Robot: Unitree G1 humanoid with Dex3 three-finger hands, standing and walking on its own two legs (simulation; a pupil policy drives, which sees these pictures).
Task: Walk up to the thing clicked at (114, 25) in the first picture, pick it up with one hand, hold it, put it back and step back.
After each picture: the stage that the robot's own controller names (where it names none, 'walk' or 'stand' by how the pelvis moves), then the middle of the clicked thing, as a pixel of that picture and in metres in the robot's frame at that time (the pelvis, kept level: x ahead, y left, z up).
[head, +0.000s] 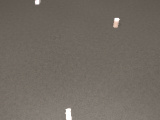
stand; (116, 22) +1.83 -0.47 -0.72
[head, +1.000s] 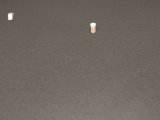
walk; (93, 27) +1.74 -0.04 -0.70
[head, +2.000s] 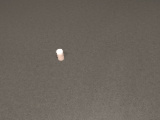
walk; (60, 54) +1.16 +0.29 -0.72
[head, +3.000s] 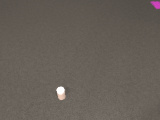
walk; (61, 93) +0.71 +0.22 -0.70
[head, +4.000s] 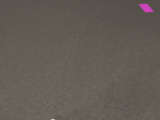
walk; out of the picture +0.40 +0.18 -0.71
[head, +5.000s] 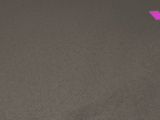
stand; out of the picture +0.32 +0.20 -0.72
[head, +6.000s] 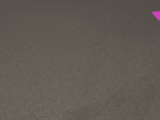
stand; out of the picture +0.32 +0.18 -0.71
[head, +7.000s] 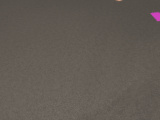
stand; out of the picture +0.35 +0.19 -0.73
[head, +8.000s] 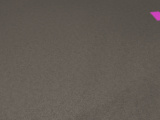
stand; out of the picture +0.33 +0.20 -0.73
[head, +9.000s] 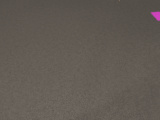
go down; out of the picture +0.33 +0.19 -0.73
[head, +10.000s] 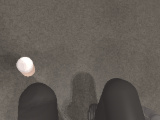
go down; (26, 67) +0.43 +0.21 -0.33
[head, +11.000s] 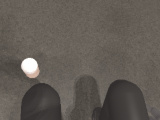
approach; (31, 68) +0.43 +0.21 -0.31
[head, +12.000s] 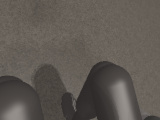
close in; out of the picture +0.42 +0.25 -0.22
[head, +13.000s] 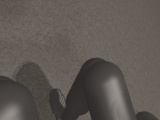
close; out of the picture +0.41 +0.26 -0.22
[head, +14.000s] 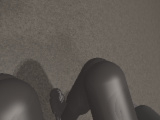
lift; out of the picture +0.39 +0.24 -0.23
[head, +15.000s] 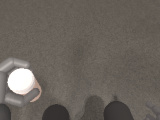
lift; (26, 86) +0.32 +0.19 -0.01
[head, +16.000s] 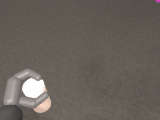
hold; (37, 95) +0.31 +0.17 -0.01
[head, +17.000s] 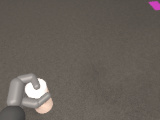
hold; (40, 96) +0.32 +0.16 +0.00
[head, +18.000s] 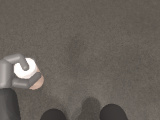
crouch; (30, 74) +0.38 +0.18 -0.07
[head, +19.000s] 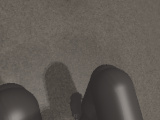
lower; out of the picture +0.43 +0.25 -0.18
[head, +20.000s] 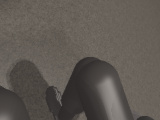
lower; out of the picture +0.43 +0.28 -0.23
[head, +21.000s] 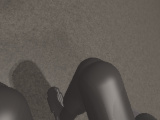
lower; out of the picture +0.42 +0.28 -0.23
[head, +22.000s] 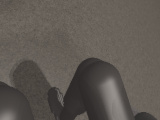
lower; out of the picture +0.42 +0.27 -0.23
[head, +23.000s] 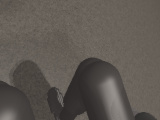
lower; out of the picture +0.42 +0.27 -0.23
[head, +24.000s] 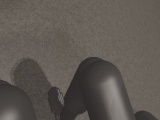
open; out of the picture +0.41 +0.25 -0.23
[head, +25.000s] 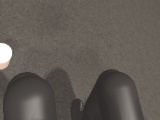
stand; (0, 57) +0.42 +0.23 -0.25
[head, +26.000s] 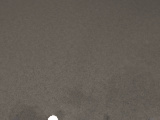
stand; out of the picture +0.36 +0.17 -0.62
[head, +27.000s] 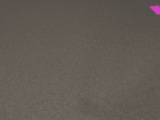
stand; out of the picture +0.36 +0.18 -0.67
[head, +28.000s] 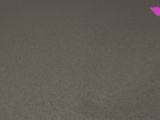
stand; out of the picture +0.36 +0.18 -0.67
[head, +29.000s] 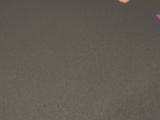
stand; out of the picture +0.38 +0.17 -0.72
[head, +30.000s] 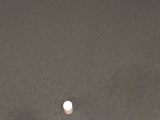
walk; (68, 107) +0.45 +0.12 -0.70
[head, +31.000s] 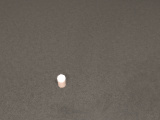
walk; (61, 81) +0.70 +0.14 -0.70
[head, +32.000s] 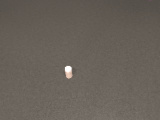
stand; (68, 72) +0.98 +0.21 -0.70
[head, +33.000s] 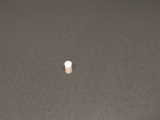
stand; (68, 67) +0.97 +0.16 -0.72
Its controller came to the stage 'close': yes
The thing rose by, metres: 0.73
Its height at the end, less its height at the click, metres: +0.00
